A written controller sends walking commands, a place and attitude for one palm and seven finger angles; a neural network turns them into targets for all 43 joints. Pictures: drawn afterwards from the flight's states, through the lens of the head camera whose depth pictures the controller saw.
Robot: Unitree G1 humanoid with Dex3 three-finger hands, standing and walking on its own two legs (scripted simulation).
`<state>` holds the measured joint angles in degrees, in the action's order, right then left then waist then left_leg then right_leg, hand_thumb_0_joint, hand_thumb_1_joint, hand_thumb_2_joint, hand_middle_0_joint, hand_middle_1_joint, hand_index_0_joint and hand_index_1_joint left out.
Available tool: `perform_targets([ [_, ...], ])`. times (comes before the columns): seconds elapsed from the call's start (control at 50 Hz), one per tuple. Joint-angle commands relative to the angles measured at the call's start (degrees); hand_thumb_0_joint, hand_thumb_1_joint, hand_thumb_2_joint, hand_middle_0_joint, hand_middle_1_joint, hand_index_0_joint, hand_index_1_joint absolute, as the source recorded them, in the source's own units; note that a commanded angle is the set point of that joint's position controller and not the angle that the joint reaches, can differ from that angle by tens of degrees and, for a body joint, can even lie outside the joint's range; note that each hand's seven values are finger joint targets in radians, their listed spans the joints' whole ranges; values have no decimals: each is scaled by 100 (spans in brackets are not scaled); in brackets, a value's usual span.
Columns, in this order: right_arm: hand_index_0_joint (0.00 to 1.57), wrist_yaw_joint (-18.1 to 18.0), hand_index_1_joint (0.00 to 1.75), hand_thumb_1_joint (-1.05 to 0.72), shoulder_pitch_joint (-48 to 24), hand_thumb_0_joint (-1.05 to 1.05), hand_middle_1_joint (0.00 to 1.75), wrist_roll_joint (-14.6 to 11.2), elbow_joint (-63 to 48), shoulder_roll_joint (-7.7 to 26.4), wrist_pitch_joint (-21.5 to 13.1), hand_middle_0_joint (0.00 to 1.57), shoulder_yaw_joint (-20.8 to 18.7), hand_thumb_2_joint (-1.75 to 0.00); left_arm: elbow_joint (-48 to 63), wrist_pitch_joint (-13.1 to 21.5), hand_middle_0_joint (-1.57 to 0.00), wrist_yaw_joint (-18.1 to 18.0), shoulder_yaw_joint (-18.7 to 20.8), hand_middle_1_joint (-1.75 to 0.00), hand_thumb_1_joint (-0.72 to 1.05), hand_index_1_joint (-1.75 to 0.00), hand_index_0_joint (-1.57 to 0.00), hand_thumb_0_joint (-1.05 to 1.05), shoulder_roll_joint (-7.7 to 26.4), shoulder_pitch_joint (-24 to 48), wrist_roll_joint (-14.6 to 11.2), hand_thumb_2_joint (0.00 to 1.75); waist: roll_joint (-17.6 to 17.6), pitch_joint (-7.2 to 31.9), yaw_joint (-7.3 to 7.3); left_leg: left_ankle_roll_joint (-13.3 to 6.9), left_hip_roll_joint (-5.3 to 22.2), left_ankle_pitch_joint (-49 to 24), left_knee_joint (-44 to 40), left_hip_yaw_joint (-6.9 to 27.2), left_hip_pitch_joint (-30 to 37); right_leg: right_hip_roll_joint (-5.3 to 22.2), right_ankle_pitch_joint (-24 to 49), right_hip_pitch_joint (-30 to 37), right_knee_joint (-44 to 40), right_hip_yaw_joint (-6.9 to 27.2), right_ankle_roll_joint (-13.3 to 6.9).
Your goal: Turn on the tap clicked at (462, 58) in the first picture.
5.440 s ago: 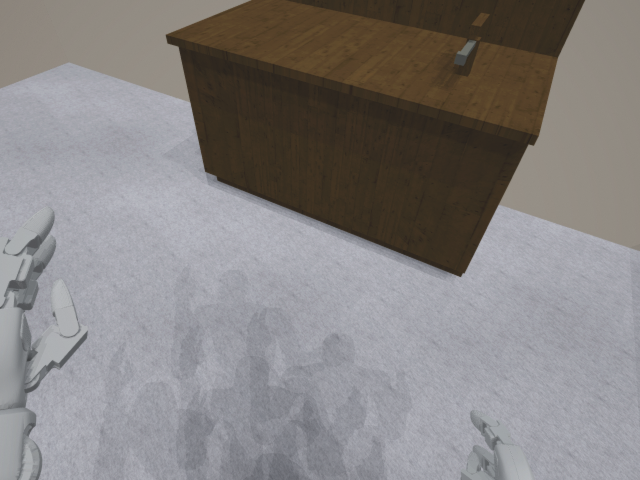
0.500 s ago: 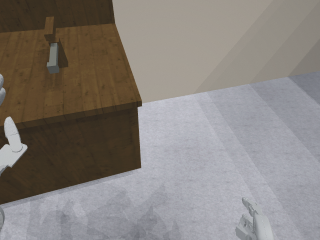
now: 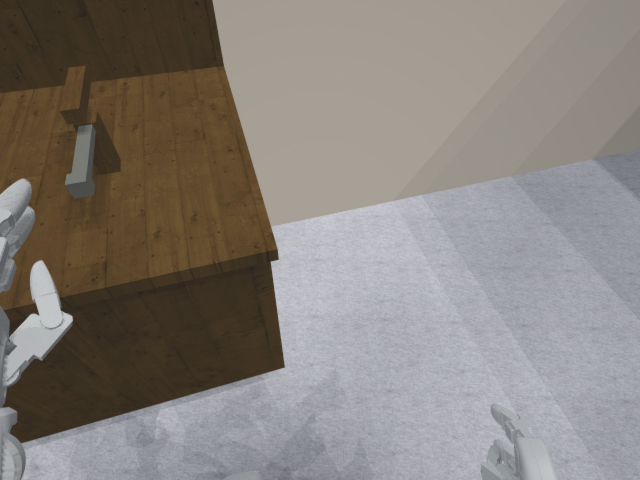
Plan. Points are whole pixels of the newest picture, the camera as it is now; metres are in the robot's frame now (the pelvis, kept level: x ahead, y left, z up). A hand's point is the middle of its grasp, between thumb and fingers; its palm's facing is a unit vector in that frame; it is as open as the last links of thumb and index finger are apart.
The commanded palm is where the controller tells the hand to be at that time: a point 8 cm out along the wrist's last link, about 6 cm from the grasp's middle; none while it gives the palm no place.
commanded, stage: take the last steps up to it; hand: left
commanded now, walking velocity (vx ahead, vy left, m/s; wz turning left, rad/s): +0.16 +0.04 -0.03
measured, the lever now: (80, 184) +0.48 +0.39 +0.06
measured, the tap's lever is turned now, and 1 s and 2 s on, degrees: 0 0 0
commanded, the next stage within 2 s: come to a stop and stand still in 0.04 s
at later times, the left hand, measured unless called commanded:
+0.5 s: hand (126, 275) +0.26 +0.20 +0.17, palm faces +0.37 -0.82 -0.44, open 7.4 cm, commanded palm +0.20 +0.25 +0.18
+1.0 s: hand (37, 311) +0.23 +0.27 +0.16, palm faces +0.36 -0.85 -0.38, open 7.4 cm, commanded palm +0.17 +0.30 +0.18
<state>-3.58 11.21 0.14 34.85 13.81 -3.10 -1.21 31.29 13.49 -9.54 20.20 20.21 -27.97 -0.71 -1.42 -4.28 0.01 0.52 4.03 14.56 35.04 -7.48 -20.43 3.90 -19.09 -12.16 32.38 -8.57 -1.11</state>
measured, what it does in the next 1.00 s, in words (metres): steps on the spot: left foot, then right foot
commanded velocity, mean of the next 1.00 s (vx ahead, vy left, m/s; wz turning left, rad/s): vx -0.03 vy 0.02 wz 0.00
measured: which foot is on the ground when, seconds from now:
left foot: up 0.00-0.00, down 0.02-0.34, up 0.36-0.58, down 0.60-1.00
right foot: down 0.00-0.04, up 0.06-0.30, down 0.32-1.00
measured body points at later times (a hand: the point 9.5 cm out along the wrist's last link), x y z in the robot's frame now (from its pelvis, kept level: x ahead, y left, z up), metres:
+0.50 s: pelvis +0.04 -0.02 +0.00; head +0.07 -0.05 +0.45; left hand +0.24 +0.24 +0.19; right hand +0.20 -0.25 -0.11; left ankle +0.02 +0.11 -0.70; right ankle +0.07 -0.11 -0.73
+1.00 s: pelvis +0.00 +0.03 +0.00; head +0.01 +0.05 +0.45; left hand +0.20 +0.32 +0.18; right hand +0.15 -0.18 -0.07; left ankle +0.03 +0.11 -0.73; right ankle +0.07 -0.10 -0.73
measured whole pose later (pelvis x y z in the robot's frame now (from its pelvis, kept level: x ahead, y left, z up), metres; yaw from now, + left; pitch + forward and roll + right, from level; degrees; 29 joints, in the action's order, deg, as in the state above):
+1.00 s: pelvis +0.00 +0.03 +0.00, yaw -2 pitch -4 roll +0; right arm 0.1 15.3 -0.4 32.8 9.0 -9.5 3.1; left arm 22.0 13.6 -5.2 20.3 21.9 -20.7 -0.4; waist -3.7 -5.1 -2.0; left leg -3.5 -1.7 13.5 28.9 -5.6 -11.9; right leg 1.6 -11.6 -16.3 29.9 -0.3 -0.3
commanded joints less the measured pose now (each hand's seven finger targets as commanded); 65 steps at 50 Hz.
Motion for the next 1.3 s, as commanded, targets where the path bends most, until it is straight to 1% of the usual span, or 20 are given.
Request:
perform_targets([
  [0.0,20,-98,30,-90,-301,0,30,-45,-989,535,-315,20,-259,-90,1391,408,-20,-145,711,-30,90,-30,-20,0,1094,808,-75,90,1426,1156,45,-512,871,-977,-1315,1261,1833,145,66,-898,1032,502,-8],
  [0.02,20,-64,30,-90,-254,0,30,-79,-1026,524,-338,20,-257,-90,1166,443,-20,-128,691,-30,90,-30,-20,0,1037,746,-96,90,1917,1155,6,-1001,1690,-1588,-1639,2445,2080,-261,-1615,-1645,2062,327,135],
  [0.04,20,-95,30,-90,-389,0,30,19,-953,436,-386,20,-178,-90,1055,470,-20,-79,831,-30,90,-30,-20,0,1268,754,-95,90,2315,1090,35,-1291,2055,-1145,-1940,3074,1853,-220,-1818,-1977,3039,625,124],
  [0.1,20,14,30,-90,-288,0,30,-77,-810,437,-446,20,-232,-90,1093,414,-20,13,649,-30,90,-30,-20,0,1011,430,-103,90,1256,964,23,-1289,1639,-1836,-1549,1951,1778,11,-1034,-2200,2817,691,198],
  [0.14,20,68,30,-90,-303,0,30,-50,-865,440,-473,20,-193,-90,1262,323,-20,56,598,-30,90,-30,-20,0,900,185,-128,90,1449,1037,-6,-951,1307,-2278,-1468,1107,1323,-62,-578,-1488,1954,424,231],
  [0.26,20,6,30,-90,-287,0,30,-66,-897,357,-539,20,-11,-90,892,63,-20,-7,707,-30,90,-30,-20,0,1032,197,-151,90,1155,1008,-12,-333,1069,-1607,-1005,487,568,-263,744,323,-554,187,298],
  [0.32,20,-11,30,-90,-233,0,30,-56,-895,180,-533,20,52,-90,678,23,-20,-28,686,-30,90,-30,-20,0,1099,527,-158,90,-386,1095,68,164,-56,323,151,49,133,925,3013,343,-1098,1883,-205],
  [0.36,20,31,30,-90,-362,0,30,-53,-837,211,-498,20,7,-90,740,-36,-20,-25,702,-30,90,-30,-20,0,1193,639,-152,90,-1133,1048,-26,132,-244,1407,1550,548,-205,1604,3411,291,-1387,2539,-677],
  [0.46,20,-83,30,-90,-616,0,30,-7,-884,107,-301,20,139,-90,829,62,-20,-133,864,-30,90,-30,-20,0,1128,82,-41,90,-635,1445,-73,123,-256,1062,778,566,-207,1255,4746,1144,-673,1383,-591],
  [0.54,20,-106,30,-90,-411,0,30,8,-960,235,-152,20,13,-90,1000,36,-20,-143,827,-30,90,-30,-20,0,1046,-176,-77,90,-411,1422,1,78,-238,-24,-714,506,522,957,3320,783,-637,1256,-359],
  [0.58,20,-123,30,-90,-378,0,30,-16,-988,416,-146,20,-70,-90,1118,51,-20,-146,737,-30,90,-30,-20,0,1039,-64,-102,90,180,1364,-18,-87,296,-1329,-1200,865,901,534,1962,402,-503,1140,-59],
  [0.6,20,-163,30,-90,519,0,30,156,-950,634,-670,20,-406,-90,1161,457,-20,-7,3780,-30,90,-30,-20,0,5008,5273,516,90,-483,134,-378,-47,96,-1050,-242,282,-118,452,1369,-640,-1131,1619,39],
  [0.62,20,-50,30,-90,101,0,30,40,-729,81,-734,20,-170,-90,-1443,200,-20,321,1436,-30,90,-30,-20,0,1917,2291,-36,90,-353,898,-172,-29,-390,11,46,734,375,936,1322,-573,-1144,2184,-574],
  [0.64,20,58,30,-90,68,0,30,-119,-993,227,-784,20,-123,-90,-1232,169,-20,392,1082,-30,90,-30,-20,0,1356,2167,-113,90,520,973,-146,-10,-414,180,-281,685,717,957,1489,-388,-1031,2426,-644],
  [0.66,20,105,30,-90,15,0,30,-149,-1013,277,-799,20,-46,-90,-694,399,-20,402,811,-30,90,-30,-20,0,1366,2377,-141,90,556,985,-161,12,-443,294,-501,365,886,918,844,-413,-1407,2181,-459],
  [0.72,20,238,30,-90,-208,0,30,-90,-1074,470,-924,20,-91,-90,243,455,-20,386,180,-30,90,-30,-20,0,895,1195,-184,90,515,851,-281,-210,-231,546,-1295,650,793,317,-607,-42,-1359,1510,-89],
  [0.8,20,318,30,-90,-299,0,30,-149,-1250,554,-952,20,-50,-90,395,375,-20,282,541,-30,90,-30,-20,0,1103,997,-63,90,412,640,-307,-390,381,1144,-2221,1089,-396,-319,150,784,-106,741,74],
  [0.84,20,293,30,-90,-371,0,30,-99,-1282,537,-959,20,-23,-90,583,393,-20,228,1031,-30,90,-30,-20,0,1550,1311,-52,90,682,658,-294,-384,410,1172,-2287,1021,-444,-342,251,822,-29,736,82],
  [1.08,20,312,30,-90,-237,0,30,-8,-1026,416,-1087,20,73,-90,251,362,-20,363,182,-30,90,-30,-20,0,638,1819,68,90,573,461,-190,-203,141,1488,-2175,1054,16,-459,238,427,-841,1163,38],
  [1.28,20,242,30,-90,-285,0,30,62,-1124,389,-868,20,40,-90,388,320,-20,321,471,-30,90,-30,-20,0,887,1505,-19,90,395,1046,-195,-14,-169,-712,-1667,808,723,-399,1775,736,-1130,1210,-8],
])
